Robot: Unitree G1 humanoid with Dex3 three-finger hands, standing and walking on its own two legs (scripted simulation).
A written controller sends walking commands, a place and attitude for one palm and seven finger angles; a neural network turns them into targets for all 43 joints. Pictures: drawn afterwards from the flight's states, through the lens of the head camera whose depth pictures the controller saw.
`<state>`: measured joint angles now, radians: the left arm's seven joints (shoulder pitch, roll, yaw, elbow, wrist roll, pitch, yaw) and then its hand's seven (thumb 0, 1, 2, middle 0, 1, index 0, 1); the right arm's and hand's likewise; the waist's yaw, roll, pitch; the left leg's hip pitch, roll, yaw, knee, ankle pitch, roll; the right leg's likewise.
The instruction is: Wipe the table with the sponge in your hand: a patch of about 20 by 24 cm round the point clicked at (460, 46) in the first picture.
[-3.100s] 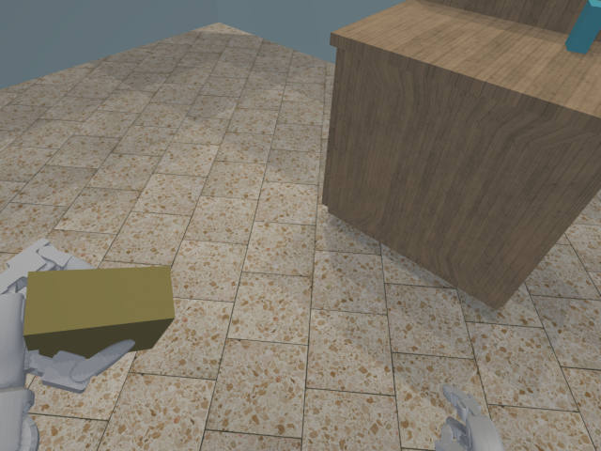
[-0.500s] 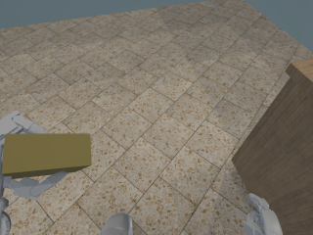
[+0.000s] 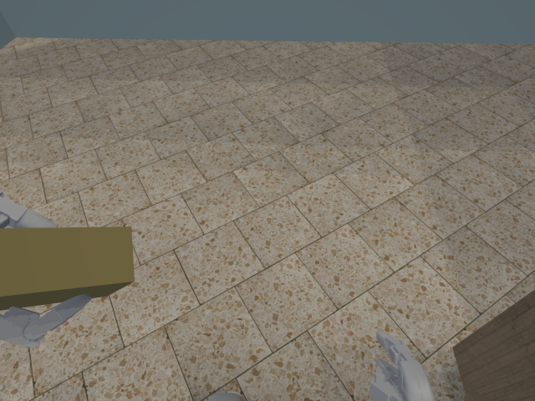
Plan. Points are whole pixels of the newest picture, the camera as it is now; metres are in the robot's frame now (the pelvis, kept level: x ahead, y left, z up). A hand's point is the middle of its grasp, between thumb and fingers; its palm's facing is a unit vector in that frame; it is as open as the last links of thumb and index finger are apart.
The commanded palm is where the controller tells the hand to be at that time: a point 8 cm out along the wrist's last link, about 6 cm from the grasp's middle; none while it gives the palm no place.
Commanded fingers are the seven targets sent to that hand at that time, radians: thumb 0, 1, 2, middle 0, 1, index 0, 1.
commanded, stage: walk to a spot facing it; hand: left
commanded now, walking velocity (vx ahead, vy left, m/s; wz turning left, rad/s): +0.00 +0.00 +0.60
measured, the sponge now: (77, 268) +0.21 +0.22 +0.18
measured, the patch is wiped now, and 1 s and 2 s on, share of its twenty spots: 0.00 0.00 0.00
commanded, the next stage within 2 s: turn to face it in 1.54 s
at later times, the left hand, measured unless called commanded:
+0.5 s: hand out of the picture +0.08 +0.29 +0.19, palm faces +0.62 -0.64 -0.44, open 9.8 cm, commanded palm +0.02 +0.30 +0.19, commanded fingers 0.00 0.10 1.30 -1.20 -1.60 -1.20 -1.60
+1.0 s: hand out of the picture +0.06 +0.24 +0.17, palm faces +0.71 -0.51 -0.49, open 9.9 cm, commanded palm -0.02 +0.26 +0.19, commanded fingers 0.00 0.10 1.30 -1.20 -1.60 -1.20 -1.60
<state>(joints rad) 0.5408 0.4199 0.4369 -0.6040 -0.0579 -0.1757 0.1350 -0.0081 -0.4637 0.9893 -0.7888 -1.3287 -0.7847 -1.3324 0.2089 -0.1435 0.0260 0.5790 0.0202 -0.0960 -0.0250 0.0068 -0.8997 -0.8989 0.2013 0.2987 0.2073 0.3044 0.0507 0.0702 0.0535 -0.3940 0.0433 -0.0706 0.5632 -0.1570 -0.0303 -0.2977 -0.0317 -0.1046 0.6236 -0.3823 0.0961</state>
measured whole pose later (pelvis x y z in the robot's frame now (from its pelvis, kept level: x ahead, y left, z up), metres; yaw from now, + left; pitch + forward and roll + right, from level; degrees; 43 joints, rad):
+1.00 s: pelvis -0.01 -0.06 +0.02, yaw +32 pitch -1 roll +4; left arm 0.50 0.34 0.31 -0.44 -0.01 -0.17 0.12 -0.01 -0.47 1.00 -0.77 -1.34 -0.77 -1.35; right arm 0.18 -0.27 -0.04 0.65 -0.01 -0.05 -0.05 0.01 -0.90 -0.90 0.20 0.30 0.20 0.30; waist -0.01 0.02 0.06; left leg -0.62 0.05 0.02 1.29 -0.27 -0.04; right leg -0.19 -0.09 -0.25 0.47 -0.27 -0.06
